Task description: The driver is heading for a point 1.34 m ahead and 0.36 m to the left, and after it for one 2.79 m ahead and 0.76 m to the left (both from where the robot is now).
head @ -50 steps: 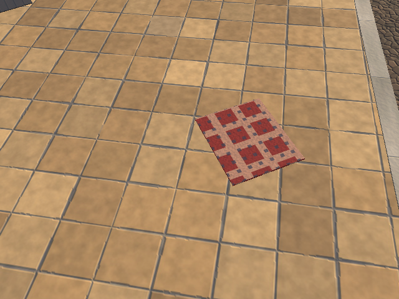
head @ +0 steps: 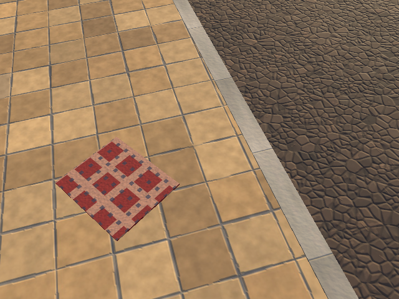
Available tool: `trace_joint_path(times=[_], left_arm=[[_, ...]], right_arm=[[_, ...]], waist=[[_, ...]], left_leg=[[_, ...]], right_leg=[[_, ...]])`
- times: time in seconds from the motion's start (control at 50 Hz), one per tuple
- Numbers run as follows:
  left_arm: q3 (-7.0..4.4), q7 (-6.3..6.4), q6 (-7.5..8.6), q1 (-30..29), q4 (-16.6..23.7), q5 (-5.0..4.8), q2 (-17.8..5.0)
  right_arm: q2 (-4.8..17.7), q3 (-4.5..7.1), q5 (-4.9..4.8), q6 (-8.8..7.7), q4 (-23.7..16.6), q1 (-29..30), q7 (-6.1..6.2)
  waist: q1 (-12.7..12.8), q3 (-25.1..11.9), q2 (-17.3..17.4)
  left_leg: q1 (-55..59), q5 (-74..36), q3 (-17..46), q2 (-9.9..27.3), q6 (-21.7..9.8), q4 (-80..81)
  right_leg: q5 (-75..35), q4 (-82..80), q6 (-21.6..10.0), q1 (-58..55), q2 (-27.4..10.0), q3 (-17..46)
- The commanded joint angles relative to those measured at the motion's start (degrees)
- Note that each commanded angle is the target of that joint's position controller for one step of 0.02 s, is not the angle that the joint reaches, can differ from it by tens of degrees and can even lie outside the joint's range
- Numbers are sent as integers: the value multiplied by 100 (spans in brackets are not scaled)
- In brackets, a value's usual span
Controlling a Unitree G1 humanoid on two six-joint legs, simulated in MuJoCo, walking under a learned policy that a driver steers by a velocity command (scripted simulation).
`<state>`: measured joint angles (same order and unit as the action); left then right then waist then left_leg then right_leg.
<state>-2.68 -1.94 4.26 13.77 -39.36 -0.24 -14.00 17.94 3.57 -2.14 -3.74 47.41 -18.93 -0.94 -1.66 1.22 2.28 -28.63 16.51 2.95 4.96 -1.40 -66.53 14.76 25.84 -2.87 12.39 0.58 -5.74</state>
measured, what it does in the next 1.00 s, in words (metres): walks ahead, turning left: left foot, then right foot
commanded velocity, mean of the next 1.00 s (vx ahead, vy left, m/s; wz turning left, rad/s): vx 0.36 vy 0.00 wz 0.45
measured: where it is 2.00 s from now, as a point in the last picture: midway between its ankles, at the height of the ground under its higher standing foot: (170, 190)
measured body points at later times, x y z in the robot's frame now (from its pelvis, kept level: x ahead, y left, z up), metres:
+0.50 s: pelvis +0.26 +0.04 -0.01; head +0.30 +0.05 +0.43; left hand +0.29 +0.33 -0.12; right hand +0.47 -0.18 -0.11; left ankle +0.31 +0.11 -0.74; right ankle +0.16 -0.13 -0.63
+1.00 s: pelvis +0.47 +0.04 -0.01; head +0.50 +0.05 +0.44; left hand +0.47 +0.34 -0.10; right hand +0.72 -0.13 -0.12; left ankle +0.35 +0.13 -0.67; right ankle +0.59 +0.00 -0.74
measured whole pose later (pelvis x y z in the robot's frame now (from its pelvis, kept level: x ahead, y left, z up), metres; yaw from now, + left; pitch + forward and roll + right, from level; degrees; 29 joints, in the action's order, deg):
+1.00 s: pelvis +0.47 +0.04 -0.01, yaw +31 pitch +2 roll +0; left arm -1.6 -0.3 2.4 9.6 -38.7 0.8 -13.8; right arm 17.3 3.1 -0.1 1.9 39.0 -12.5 1.5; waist 0.3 1.3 1.1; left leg -25.4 28.0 4.4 -2.1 3.2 -62.3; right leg 6.4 27.0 -2.3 22.6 2.1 1.2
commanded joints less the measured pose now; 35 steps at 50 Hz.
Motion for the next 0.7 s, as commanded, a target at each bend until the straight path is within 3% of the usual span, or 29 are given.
trace_joint_path(times=[0.02, 0.06, 0.12, 0.18, 0.26, 0.32, 0.34, 0.36, 0.38, 0.4, 0.42, 0.44, 0.46, 0.48, 0.5, 0.52, 0.58, 0.64, 0.7], left_arm=[[-232, 46, 252, 0, 185, 65, -631], [-257, 98, 303, 132, 53, 108, -642], [-263, 188, 290, 251, -106, 93, -667], [-304, 273, 245, 448, -246, 44, -820], [-341, 348, 78, 750, -449, 4, -972], [-391, 442, -77, 690, -448, -6, -1249], [-406, 465, -125, 604, -416, -11, -1343], [-416, 463, -148, 505, -377, -26, -1416], [-394, 450, -120, 296, -297, -96, -1412], [-182, 385, -2, 530, -160, 116, -711], [-20, 261, 232, 965, 142, 14, -387], [-145, 171, 414, 165, 243, -147, -972], [-149, 137, 477, -132, 412, -249, -1034], [-132, 179, 474, -134, 343, -131, -926], [-173, 206, 419, -53, 294, -5, -967], [-201, 206, 329, 44, 282, 43, -1001], [-148, 281, 158, 13, 339, 167, -811], [-40, 323, 87, -505, 478, 170, -545], [-42, 261, 56, -1025, 584, 54, -604]], right_arm=[[335, 114, 15, 32, -285, -85, 0], [232, 107, 11, 66, -340, 55, 25], [129, 73, 43, 36, -541, 543, 1], [-38, -15, 75, 17, -785, 1158, -124], [-114, -76, 47, -6, -1187, 1799, -313], [96, 24, 32, 33, -1345, 1628, -367], [244, 99, 19, 60, -1312, 1247, -355], [528, 231, 12, 82, -1224, 625, -312], [831, 404, 42, 104, -1052, -292, -213], [1232, 462, 69, 170, -924, -653, -77], [1471, 471, 171, 47, -1146, -486, -104], [965, 374, 157, -6, -1137, -514, -123], [755, 309, 127, -45, -1150, -196, -123], [642, 269, 88, -67, -1224, 212, -137], [486, 219, 99, -72, -1311, 520, -122], [473, 194, 170, -67, -1394, 700, -92], [669, 243, 190, -75, -1277, 693, 21], [781, 281, 112, 92, -1132, 540, 158], [775, 284, 58, 281, -1060, 320, 248]], waist=[[46, -69, -772], [56, 70, -623], [163, 329, -597], [390, 508, -485], [545, 632, -414], [255, 128, -738], [1, -138, -890], [-349, -512, -926], [-911, -926, -685], [-652, -1273, 595], [-157, -2199, 1234], [-595, -1951, 255], [-362, -1052, -80], [-25, -584, -668], [163, -385, -658], [319, -255, -441], [397, -181, -252], [210, -397, 100], [-57, -679, 377]], left_leg=[[-1018, -828, 375, 227, 55, -160], [-1236, -1178, 487, 133, 116, 116], [-1400, -1880, 423, -8, 114, 1199], [-1341, -2240, -6, -53, 16, 2157], [-1541, -1827, -476, -151, -223, 2833], [-735, -1030, -1008, -635, -520, 2874], [-217, -737, -1088, -806, -660, 2847], [674, -626, -1041, -951, -842, 2981], [2200, -1063, -747, -993, -1097, 3646], [3837, -1589, 1008, 179, -1443, 3495], [5303, -477, 4515, 1437, -2765, 4369], [5032, -184, 4180, 1288, -2386, 4902], [4158, -368, 3309, 1096, -2099, 5023], [3276, -910, 2722, 808, -1860, 5074], [2701, -1434, 2289, 581, -1760, 5156], [2207, -2128, 2023, 460, -1717, 5255], [1340, -4287, 1207, 169, -1605, 5120], [1026, -4434, 685, -322, -1199, 4722], [1263, -3436, 999, -340, -914, 4407]], right_leg=[[-2052, -1584, -618, -740, -1381, 911], [-2486, -1677, -593, -753, -1338, 509], [-2585, -1826, -479, -849, -1255, 77], [-2819, -1932, -341, -1091, -1339, -243], [-3769, -1534, -263, -1845, -1562, -514], [-6378, -521, -203, -2171, -1597, -695], [-7042, 98, -222, -2163, -1614, -702], [-7098, 1009, -237, -1910, -1576, -672], [-6140, 2411, -97, -1075, -1309, -742], [-850, 4353, 84, 737, -653, -585], [2129, 6016, 264, 2715, 432, 715], [1617, 6020, 133, 3235, 55, 1444], [1045, 5456, 36, 3339, -177, 1350], [743, 4932, 82, 3077, -427, 1257], [532, 4504, 181, 2766, -577, 1224], [422, 4384, 298, 2436, -648, 1185], [125, 3574, 677, 2049, -551, 867], [-810, 2250, 815, 1639, -174, 665], [-1572, 1186, 820, 1328, 160, 708]])
Keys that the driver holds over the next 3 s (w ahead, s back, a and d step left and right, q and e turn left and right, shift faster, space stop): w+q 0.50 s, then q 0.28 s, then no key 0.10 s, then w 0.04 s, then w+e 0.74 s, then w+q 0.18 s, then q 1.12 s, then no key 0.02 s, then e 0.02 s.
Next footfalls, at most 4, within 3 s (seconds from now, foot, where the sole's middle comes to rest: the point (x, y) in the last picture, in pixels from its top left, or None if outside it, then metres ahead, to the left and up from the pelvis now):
0.38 left None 0.35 0.12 -0.78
0.82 right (206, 259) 0.62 0.03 -0.78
1.18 left None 0.47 0.20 -0.78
1.62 right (204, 202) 0.86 0.02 -0.78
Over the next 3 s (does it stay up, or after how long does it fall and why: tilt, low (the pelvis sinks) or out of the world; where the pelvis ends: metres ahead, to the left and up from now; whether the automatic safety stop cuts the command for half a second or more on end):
stays up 1.02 0.13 -0.01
